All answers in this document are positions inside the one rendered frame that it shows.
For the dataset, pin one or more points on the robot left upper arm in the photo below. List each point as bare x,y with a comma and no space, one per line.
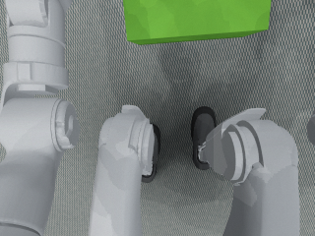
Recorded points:
35,132

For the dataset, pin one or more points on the robot left foot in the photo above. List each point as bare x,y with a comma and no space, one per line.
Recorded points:
149,178

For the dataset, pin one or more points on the carton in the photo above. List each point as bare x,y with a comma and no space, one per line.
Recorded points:
167,21

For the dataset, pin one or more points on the right robot thigh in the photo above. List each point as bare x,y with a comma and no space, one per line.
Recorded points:
254,156

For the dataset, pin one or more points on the robot left forearm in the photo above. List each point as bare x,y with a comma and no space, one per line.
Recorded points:
36,49

